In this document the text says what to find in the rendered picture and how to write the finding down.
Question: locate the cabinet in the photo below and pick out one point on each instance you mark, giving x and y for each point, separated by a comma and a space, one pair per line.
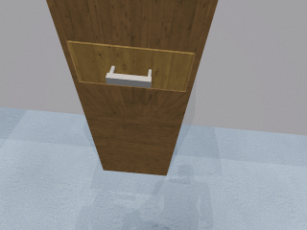
134, 129

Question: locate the handle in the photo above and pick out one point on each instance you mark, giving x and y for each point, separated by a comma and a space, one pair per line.
129, 80

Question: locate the drawer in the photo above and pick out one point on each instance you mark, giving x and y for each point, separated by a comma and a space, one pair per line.
170, 69

